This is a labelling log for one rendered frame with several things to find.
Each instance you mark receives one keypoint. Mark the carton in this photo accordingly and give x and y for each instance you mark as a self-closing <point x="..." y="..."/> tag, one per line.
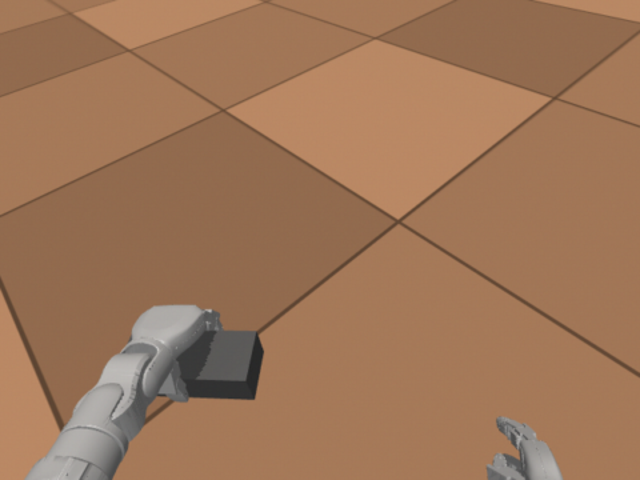
<point x="222" y="364"/>

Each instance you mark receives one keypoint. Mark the right robot hand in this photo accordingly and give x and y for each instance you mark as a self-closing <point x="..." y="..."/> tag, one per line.
<point x="536" y="459"/>

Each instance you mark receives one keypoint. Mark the left robot arm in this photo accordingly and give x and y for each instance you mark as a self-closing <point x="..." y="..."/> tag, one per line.
<point x="95" y="440"/>

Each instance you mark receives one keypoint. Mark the left robot hand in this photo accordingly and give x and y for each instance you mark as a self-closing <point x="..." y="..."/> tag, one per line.
<point x="177" y="327"/>

